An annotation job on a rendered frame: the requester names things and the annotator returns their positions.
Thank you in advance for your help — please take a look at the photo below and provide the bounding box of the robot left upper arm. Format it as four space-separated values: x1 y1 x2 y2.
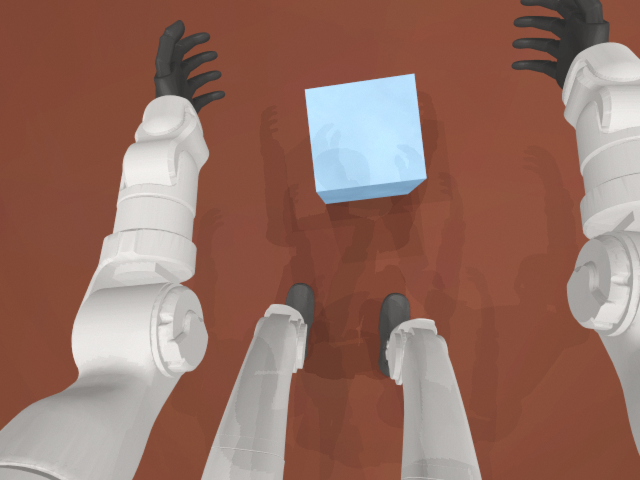
0 282 208 480

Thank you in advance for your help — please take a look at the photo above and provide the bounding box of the robot foot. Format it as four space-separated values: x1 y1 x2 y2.
285 283 314 360
378 293 410 377

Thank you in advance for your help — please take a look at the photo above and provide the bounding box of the left robot foot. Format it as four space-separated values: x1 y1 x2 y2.
285 283 314 360

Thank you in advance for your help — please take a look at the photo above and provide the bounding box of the left robot forearm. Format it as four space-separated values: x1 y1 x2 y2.
72 95 209 365

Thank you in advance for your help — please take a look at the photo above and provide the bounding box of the robot right upper arm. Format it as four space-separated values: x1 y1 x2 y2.
567 230 640 455

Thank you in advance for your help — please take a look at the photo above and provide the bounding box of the carton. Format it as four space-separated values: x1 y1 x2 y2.
305 74 427 204

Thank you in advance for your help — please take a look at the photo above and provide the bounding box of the right robot hand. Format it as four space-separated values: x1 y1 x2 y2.
512 0 610 89

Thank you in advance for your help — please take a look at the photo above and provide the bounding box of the right robot forearm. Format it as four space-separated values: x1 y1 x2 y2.
562 42 640 239

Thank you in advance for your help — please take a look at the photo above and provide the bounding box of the left robot hand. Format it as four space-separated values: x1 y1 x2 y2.
154 20 225 114

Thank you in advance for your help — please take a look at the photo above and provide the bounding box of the right robot foot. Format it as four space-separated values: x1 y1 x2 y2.
378 293 410 377

